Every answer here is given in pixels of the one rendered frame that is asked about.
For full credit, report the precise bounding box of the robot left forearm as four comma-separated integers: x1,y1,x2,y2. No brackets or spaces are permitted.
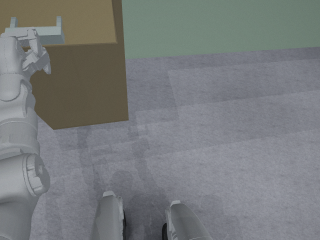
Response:
0,73,40,160

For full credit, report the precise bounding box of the robot left upper arm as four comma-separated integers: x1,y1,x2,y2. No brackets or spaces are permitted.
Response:
0,153,51,240

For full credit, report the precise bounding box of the robot left hand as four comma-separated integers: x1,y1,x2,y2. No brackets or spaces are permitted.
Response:
0,27,51,81

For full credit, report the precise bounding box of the drawer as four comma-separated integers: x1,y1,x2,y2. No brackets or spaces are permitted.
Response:
0,0,116,47

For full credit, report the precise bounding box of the right robot shin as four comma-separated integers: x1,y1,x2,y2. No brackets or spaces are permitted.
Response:
167,200,180,240

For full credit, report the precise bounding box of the robot left thigh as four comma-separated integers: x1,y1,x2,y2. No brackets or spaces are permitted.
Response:
89,195,124,240

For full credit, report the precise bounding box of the cabinet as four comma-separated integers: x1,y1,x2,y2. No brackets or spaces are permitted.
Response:
22,0,129,130

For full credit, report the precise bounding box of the handle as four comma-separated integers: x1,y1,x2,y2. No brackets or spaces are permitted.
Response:
5,16,65,45

